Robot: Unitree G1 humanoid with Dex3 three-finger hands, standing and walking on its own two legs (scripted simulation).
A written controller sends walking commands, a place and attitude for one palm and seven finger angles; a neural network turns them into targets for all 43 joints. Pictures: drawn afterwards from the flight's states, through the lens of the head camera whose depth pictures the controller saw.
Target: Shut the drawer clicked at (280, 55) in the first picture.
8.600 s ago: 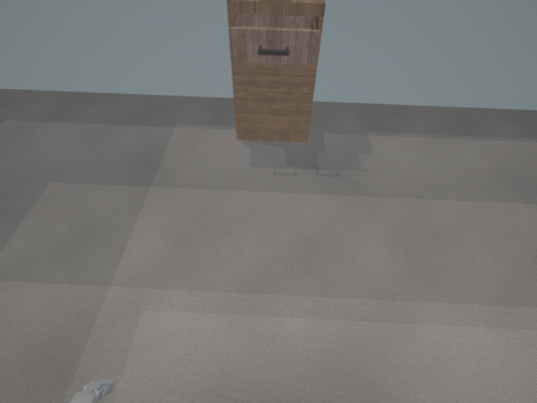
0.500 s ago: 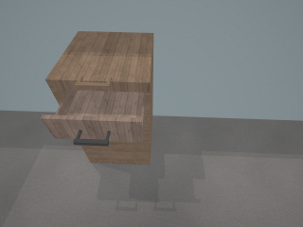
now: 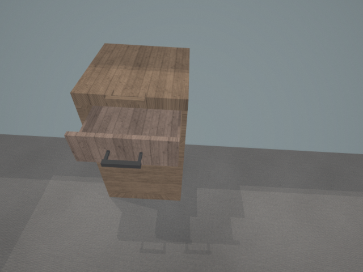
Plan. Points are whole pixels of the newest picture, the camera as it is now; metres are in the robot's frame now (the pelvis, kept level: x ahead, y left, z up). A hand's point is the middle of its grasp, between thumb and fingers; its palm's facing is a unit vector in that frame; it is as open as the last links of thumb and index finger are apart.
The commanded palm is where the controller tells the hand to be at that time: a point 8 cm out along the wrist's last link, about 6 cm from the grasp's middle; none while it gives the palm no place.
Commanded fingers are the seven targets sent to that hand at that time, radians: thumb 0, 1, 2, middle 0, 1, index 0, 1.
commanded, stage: look again from close up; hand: left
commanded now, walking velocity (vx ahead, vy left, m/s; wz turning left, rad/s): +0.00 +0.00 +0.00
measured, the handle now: (122, 159) +0.50 +0.23 -0.13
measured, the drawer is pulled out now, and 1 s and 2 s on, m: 0.16 0.16 0.16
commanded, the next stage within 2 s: shuffle to correct the standing spot in 0.14 s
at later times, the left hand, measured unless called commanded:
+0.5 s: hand out of the picture -0.04 +0.15 -0.18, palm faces +0.07 -0.99 -0.12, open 7.3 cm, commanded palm none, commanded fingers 0.00 0.90 0.90 -0.20 -0.30 -0.20 -0.30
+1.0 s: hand (106, 261) +0.19 +0.21 -0.17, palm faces +0.02 -0.97 -0.24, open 7.3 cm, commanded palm none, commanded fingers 0.00 0.90 0.90 -0.20 -0.30 -0.20 -0.30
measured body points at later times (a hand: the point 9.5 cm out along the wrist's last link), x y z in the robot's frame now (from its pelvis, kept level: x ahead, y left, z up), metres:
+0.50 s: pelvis +0.01 +0.01 +0.00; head +0.02 +0.02 +0.45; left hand -0.05 +0.21 -0.17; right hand -0.01 -0.21 -0.16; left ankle +0.01 +0.09 -0.74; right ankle +0.03 -0.12 -0.74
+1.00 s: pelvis +0.11 +0.02 -0.01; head +0.15 +0.01 +0.44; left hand +0.19 +0.26 -0.15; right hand +0.03 -0.17 -0.17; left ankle +0.02 +0.09 -0.72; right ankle +0.17 -0.10 -0.74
